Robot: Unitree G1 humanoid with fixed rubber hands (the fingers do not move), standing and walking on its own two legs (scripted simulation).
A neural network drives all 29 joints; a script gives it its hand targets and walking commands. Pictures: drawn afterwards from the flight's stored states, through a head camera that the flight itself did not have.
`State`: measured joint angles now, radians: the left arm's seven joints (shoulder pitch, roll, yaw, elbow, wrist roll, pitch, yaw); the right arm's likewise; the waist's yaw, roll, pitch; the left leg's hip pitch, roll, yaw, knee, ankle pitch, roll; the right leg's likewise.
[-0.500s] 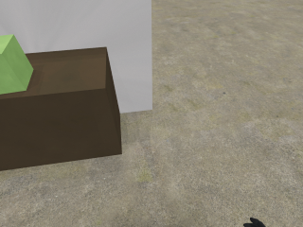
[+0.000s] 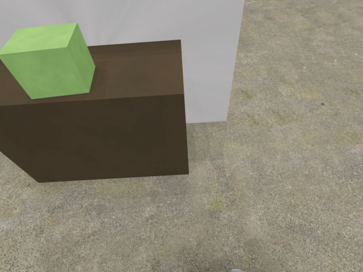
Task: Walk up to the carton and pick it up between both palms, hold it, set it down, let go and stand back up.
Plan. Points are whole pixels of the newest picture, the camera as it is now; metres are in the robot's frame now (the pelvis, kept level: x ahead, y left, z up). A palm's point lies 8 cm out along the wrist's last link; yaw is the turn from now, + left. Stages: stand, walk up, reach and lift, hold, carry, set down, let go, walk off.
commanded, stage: walk up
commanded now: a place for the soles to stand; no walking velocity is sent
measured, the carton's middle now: (53, 61) +0.88 +0.53 +0.00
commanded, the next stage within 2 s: none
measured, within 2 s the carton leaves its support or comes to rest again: neither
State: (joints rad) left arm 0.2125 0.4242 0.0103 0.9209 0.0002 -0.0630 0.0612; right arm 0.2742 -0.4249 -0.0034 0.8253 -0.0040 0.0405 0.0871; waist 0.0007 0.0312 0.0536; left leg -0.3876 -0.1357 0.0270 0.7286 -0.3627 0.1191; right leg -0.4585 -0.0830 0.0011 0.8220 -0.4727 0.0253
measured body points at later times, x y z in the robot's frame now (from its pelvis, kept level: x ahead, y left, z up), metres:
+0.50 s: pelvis +0.06 +0.16 -0.01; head +0.10 +0.16 +0.44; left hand +0.10 +0.50 -0.11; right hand +0.14 -0.16 -0.13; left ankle +0.05 +0.18 -0.71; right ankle +0.07 +0.01 -0.67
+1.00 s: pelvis +0.12 +0.33 -0.03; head +0.16 +0.34 +0.41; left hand +0.13 +0.67 -0.15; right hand +0.28 +0.04 -0.14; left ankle +0.14 +0.44 -0.71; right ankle +0.12 +0.15 -0.65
